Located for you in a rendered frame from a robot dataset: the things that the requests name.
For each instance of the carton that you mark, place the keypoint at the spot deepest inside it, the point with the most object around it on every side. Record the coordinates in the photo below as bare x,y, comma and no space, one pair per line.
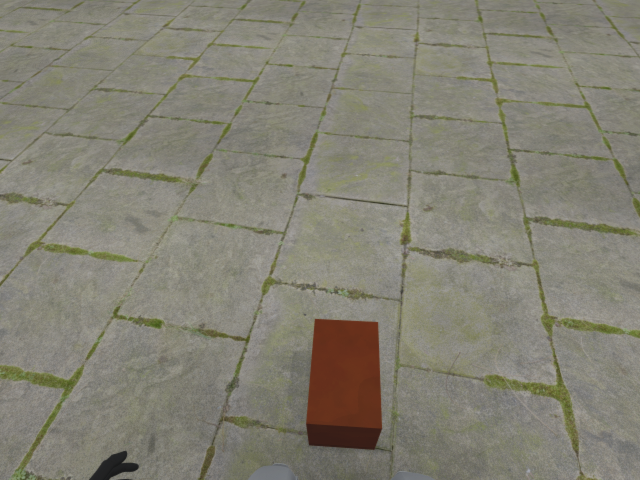
344,401

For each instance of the robot left hand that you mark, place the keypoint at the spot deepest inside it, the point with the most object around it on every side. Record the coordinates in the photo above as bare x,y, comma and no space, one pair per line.
114,466

